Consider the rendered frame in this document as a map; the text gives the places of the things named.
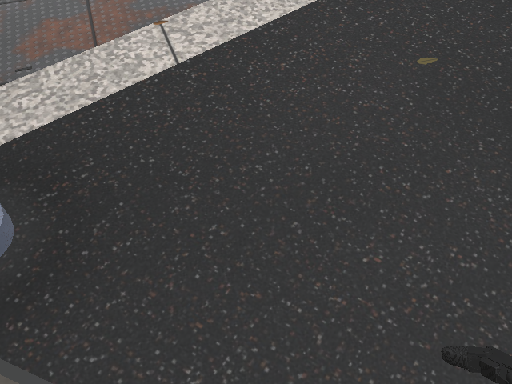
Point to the robot right hand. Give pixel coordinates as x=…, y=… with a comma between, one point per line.
x=490, y=362

